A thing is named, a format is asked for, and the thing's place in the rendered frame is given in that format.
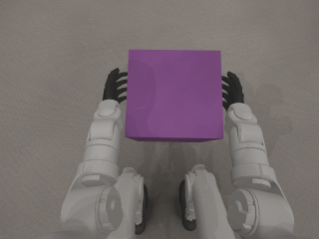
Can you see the robot left thigh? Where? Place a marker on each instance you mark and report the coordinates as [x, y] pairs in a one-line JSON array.
[[131, 190]]

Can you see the robot left forearm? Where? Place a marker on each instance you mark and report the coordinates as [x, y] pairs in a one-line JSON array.
[[100, 160]]

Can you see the right robot upper arm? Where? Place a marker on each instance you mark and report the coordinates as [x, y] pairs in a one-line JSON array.
[[257, 214]]

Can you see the robot right shin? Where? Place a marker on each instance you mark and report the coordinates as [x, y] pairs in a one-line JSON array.
[[189, 210]]

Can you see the left robot upper arm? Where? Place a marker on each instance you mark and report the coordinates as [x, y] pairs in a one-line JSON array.
[[89, 213]]

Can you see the left robot hand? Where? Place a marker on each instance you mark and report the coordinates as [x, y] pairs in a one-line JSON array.
[[111, 91]]

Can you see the carton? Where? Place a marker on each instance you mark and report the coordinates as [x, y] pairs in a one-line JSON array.
[[174, 96]]

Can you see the right robot hand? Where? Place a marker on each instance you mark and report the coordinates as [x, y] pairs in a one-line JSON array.
[[234, 90]]

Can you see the robot right forearm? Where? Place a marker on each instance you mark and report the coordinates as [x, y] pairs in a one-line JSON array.
[[250, 166]]

